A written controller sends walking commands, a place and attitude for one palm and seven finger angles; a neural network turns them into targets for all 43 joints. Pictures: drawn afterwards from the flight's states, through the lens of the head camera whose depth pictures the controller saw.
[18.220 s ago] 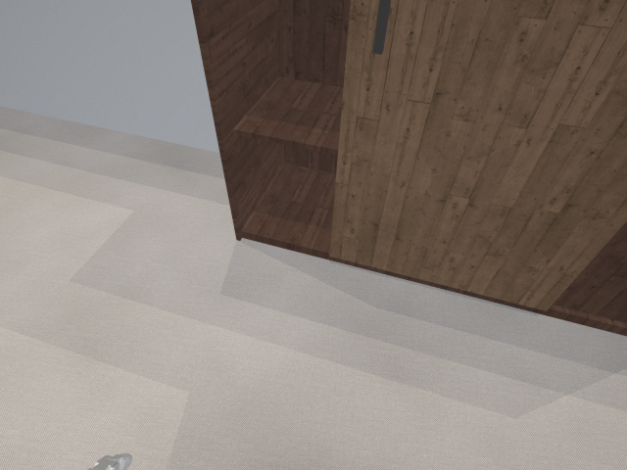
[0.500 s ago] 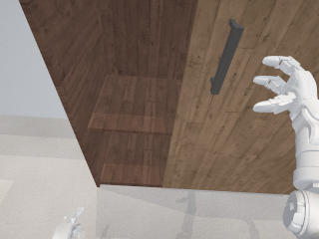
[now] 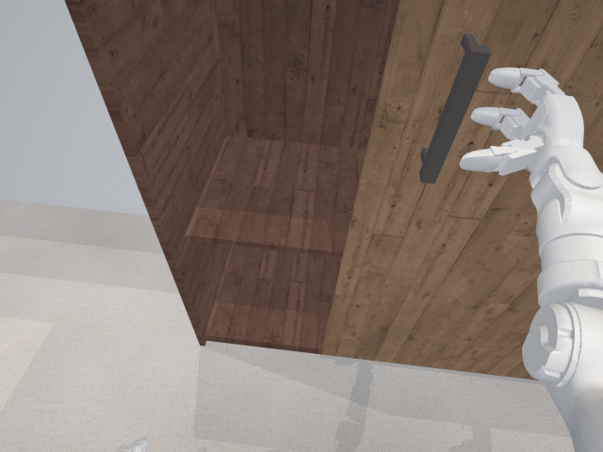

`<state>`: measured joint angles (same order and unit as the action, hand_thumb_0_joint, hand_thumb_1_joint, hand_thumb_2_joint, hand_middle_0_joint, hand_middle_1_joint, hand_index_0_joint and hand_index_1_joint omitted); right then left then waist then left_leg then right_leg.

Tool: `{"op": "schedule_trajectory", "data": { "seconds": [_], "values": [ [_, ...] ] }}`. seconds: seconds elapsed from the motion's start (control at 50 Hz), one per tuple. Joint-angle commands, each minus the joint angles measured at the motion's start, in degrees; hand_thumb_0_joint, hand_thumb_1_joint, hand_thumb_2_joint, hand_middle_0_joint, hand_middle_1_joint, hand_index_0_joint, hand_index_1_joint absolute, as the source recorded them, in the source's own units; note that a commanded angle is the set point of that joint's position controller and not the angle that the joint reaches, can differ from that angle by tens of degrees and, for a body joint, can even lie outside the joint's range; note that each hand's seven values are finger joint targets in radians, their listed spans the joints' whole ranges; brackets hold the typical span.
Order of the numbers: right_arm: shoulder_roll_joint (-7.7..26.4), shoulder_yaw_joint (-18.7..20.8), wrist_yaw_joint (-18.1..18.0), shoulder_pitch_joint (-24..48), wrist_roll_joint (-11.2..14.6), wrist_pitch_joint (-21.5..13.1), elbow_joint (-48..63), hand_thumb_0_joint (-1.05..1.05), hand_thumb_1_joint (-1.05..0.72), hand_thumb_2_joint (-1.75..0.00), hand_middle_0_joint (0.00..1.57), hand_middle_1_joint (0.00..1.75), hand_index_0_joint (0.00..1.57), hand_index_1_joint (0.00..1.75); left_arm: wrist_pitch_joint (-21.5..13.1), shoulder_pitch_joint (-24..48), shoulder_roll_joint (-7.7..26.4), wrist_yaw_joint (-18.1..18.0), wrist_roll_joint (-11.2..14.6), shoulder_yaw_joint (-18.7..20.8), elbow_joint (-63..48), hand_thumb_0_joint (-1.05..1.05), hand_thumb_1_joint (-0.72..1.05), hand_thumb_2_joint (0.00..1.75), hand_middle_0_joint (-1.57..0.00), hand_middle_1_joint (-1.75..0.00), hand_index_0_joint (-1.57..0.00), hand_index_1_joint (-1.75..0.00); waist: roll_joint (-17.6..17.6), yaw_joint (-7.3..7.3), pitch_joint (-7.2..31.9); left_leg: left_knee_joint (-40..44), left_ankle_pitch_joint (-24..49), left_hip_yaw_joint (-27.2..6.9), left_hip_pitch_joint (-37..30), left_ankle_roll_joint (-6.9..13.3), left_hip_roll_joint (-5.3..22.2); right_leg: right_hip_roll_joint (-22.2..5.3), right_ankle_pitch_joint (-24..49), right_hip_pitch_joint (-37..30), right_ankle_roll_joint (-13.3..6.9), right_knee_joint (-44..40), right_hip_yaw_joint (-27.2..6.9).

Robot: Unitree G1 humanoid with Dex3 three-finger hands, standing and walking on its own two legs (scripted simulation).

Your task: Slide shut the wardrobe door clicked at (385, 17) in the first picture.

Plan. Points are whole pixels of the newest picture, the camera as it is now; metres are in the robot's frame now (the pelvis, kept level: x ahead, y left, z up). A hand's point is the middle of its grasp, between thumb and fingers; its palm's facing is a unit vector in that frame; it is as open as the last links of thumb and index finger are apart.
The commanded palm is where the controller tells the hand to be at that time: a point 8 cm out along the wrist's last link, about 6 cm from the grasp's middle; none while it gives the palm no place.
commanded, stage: move the hooked fingers beside the handle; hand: right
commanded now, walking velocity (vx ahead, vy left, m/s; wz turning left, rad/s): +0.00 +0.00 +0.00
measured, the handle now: (446, 114) +0.52 -0.11 +0.21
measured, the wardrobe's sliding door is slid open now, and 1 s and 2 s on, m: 0.40 0.40 0.40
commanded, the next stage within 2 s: feel for the door with the fingertips in 0.94 s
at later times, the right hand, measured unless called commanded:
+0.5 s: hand (488, 144) +0.45 -0.15 +0.22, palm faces -0.01 +1.00 -0.03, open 14.0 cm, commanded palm +0.43 -0.21 +0.22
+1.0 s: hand (502, 146) +0.46 -0.17 +0.22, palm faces +0.00 +1.00 -0.03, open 14.0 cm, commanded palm +0.43 -0.23 +0.21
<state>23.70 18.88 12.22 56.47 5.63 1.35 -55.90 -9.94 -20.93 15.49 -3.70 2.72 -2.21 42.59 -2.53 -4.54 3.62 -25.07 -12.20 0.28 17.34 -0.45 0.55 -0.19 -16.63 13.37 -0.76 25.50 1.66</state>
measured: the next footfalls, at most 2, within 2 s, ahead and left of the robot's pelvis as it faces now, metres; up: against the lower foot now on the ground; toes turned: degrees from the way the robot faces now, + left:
none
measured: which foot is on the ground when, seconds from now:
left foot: down 0.00-1.00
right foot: down 0.00-1.00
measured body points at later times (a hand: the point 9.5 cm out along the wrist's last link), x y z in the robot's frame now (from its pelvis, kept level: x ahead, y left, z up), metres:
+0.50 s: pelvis -0.01 +0.01 +0.00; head +0.00 +0.03 +0.45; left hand +0.10 +0.27 -0.11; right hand +0.44 -0.21 +0.23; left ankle +0.00 +0.13 -0.74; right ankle -0.04 -0.11 -0.74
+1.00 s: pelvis -0.01 +0.01 +0.00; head +0.01 +0.02 +0.45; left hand +0.04 +0.28 -0.12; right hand +0.45 -0.23 +0.22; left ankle +0.00 +0.13 -0.74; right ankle -0.04 -0.11 -0.74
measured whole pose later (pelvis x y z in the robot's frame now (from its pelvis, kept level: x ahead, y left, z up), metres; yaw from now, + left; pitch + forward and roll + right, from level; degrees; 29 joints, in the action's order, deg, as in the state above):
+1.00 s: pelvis -0.01 +0.01 +0.00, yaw +0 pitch +4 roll +0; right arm 26.3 18.4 14.3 55.6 6.4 0.5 -58.9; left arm -8.8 -22.2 17.1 -4.1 3.5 -1.6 42.2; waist -2.5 -4.6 3.0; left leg -25.3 -11.4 0.9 18.3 0.1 0.0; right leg -0.8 -16.2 14.9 -0.3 26.7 1.0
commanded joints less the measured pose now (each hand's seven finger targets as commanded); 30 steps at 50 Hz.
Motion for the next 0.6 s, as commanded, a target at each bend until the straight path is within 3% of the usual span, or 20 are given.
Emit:
{"op": "schedule_trajectory", "data": {
  "seconds": [0.0,0.06,0.1,0.12,0.16,0.22,0.26,0.32,0.38,0.44,0.48,0.5,0.54,0.56,0.58],
  "values": [
    [16.77,3.81,0.05,19.90,0.09,-1.85,7.71,0.00,0.50,-0.30,0.30,1.20,0.30,1.20,-0.97,-1.28,8.82,-0.18,0.05,3.26,-7.31,0.00,0.90,0.90,-0.20,-0.30,-0.20,-0.30,3.90,2.36,14.98,-0.23,21.28,1.67,-10.74,2.25,-0.37,-0.25,20.40,-0.52,-1.04,-2.03,-0.44],
    [13.51,1.27,1.45,23.54,1.92,-4.67,18.74,0.00,0.50,-0.30,0.30,1.20,0.30,1.20,-1.11,-0.54,8.24,-0.03,-0.10,3.78,-8.92,0.00,0.90,0.90,-0.20,-0.30,-0.20,-0.30,2.25,1.78,21.10,-0.69,24.47,1.31,-12.44,2.24,-0.53,-0.66,25.45,-5.52,-1.24,-0.88,-0.70],
    [15.55,3.29,1.89,26.22,3.19,-6.20,26.18,0.00,0.50,-0.30,0.30,1.20,0.30,1.20,-1.63,-0.01,8.17,-0.11,-0.19,4.07,-9.23,0.00,0.90,0.90,-0.20,-0.30,-0.20,-0.30,0.46,1.76,25.37,-0.63,25.89,0.92,-13.45,2.00,-0.78,-0.86,28.48,-9.61,-1.20,-0.39,-1.15],
    [15.00,3.05,2.03,27.56,3.74,-6.59,29.74,0.00,0.50,-0.30,0.30,1.20,0.30,1.20,-1.83,0.40,7.96,-0.19,-0.14,4.13,-9.33,0.00,0.90,0.90,-0.20,-0.30,-0.20,-0.30,-0.79,1.62,26.80,-0.62,26.29,0.94,-13.27,1.95,-0.87,-0.95,30.25,-11.94,-1.08,-0.15,-1.38],
    [12.72,0.95,1.96,26.81,4.30,-5.57,30.01,0.00,0.50,-0.30,0.30,1.20,0.30,1.20,-1.91,0.92,7.81,-0.19,0.03,3.92,-8.69,0.00,0.90,0.90,-0.20,-0.30,-0.20,-0.30,-0.81,1.11,23.88,0.03,24.86,1.34,-11.56,1.90,-0.96,-1.07,29.55,-11.72,-1.11,-0.07,-1.38],
    [9.23,-1.48,0.87,24.75,3.62,-1.99,22.00,0.00,0.50,-0.30,0.30,1.20,0.30,1.20,-2.01,1.11,7.86,-0.14,0.53,3.49,-6.90,0.00,0.90,0.90,-0.20,-0.30,-0.20,-0.30,-0.21,0.26,13.11,1.40,17.79,2.20,-6.40,2.07,-1.21,-0.58,19.74,-6.15,-1.16,-1.72,-1.33],
    [10.87,-0.37,-0.21,23.28,2.34,0.08,17.62,0.00,0.50,-0.30,0.30,1.20,0.30,1.20,-1.49,1.28,8.27,-0.24,0.62,3.33,-6.37,0.00,0.90,0.90,-0.20,-0.30,-0.20,-0.30,-1.64,0.72,10.53,1.91,14.50,2.03,-5.43,2.31,-0.86,-0.07,15.77,-3.81,-1.26,-1.97,-0.92],
    [9.49,-1.24,-1.15,23.92,1.86,0.79,14.77,0.00,0.50,-0.30,0.30,1.20,0.30,1.20,-1.33,1.37,7.81,-0.31,0.50,3.10,-6.75,0.00,0.90,0.90,-0.20,-0.30,-0.20,-0.30,1.29,0.52,11.51,1.40,13.79,2.00,-5.82,2.21,-0.57,0.06,14.20,-2.52,-1.34,-1.94,-1.13],
    [11.68,0.65,-1.14,26.10,2.85,-2.05,17.33,0.00,0.50,-0.30,0.30,1.20,0.30,1.20,-1.41,1.49,7.94,-0.54,0.26,3.08,-7.52,0.00,0.90,0.90,-0.20,-0.30,-0.20,-0.30,5.03,0.64,17.11,0.63,17.07,1.38,-9.53,1.99,-0.49,0.07,16.23,-3.78,-1.68,-1.31,-1.12],
    [11.23,-0.26,-0.81,30.55,2.94,-5.23,22.59,0.00,0.50,-0.30,0.30,1.20,0.30,1.20,-2.17,2.41,7.30,-0.61,0.22,2.95,-8.41,0.00,0.90,0.90,-0.20,-0.30,-0.20,-0.30,2.00,0.68,21.95,-0.43,20.47,0.90,-11.13,1.99,-0.42,0.12,19.61,-7.31,-1.58,-0.63,-1.19],
    [11.73,0.01,-1.03,30.32,2.64,-5.77,21.16,0.00,0.50,-0.30,0.30,1.20,0.30,1.20,-2.11,2.51,7.15,-0.56,0.28,2.75,-8.00,0.00,0.90,0.90,-0.20,-0.30,-0.20,-0.30,0.95,0.61,20.23,-0.14,20.47,0.80,-10.40,1.98,-0.44,0.13,19.56,-7.06,-1.60,-0.50,-1.07],
    [13.55,1.47,-1.19,28.94,2.24,-5.30,17.89,0.00,0.50,-0.30,0.30,1.20,0.30,1.20,-1.91,2.27,7.29,-0.59,0.35,2.60,-7.59,0.00,0.90,0.90,-0.20,-0.30,-0.20,-0.30,1.90,0.87,18.04,0.20,18.83,0.89,-9.75,1.90,-0.43,0.12,17.49,-5.31,-1.56,-0.87,-1.07],
    [12.20,0.08,-1.28,28.75,1.68,-4.05,12.44,0.00,0.50,-0.30,0.30,1.20,0.30,1.20,-1.59,2.04,7.41,-0.67,0.64,2.36,-7.03,0.00,0.90,0.90,-0.20,-0.30,-0.20,-0.30,3.06,0.11,12.87,0.86,15.67,1.14,-7.49,1.83,-0.29,0.25,13.64,-2.15,-1.59,-1.63,-0.96],
    [13.40,1.17,-1.36,26.69,1.23,-3.42,9.44,0.00,0.50,-0.30,0.30,1.20,0.30,1.20,-1.27,1.73,7.77,-0.61,0.58,2.46,-7.05,0.00,0.90,0.90,-0.20,-0.30,-0.20,-0.30,3.99,0.80,11.99,1.19,14.02,0.99,-7.45,1.90,-0.18,0.33,12.23,-0.60,-1.61,-1.74,-0.90],
    [12.77,0.52,-1.27,26.47,1.13,-2.77,6.51,0.00,0.50,-0.30,0.30,1.20,0.30,1.20,-1.15,1.61,7.90,-0.75,0.73,2.22,-6.98,0.00,0.90,0.90,-0.20,-0.30,-0.20,-0.30,5.09,0.19,10.11,1.38,12.80,0.97,-6.48,1.73,-0.06,0.35,10.55,0.67,-1.71,-2.01,-0.81]
  ]
}}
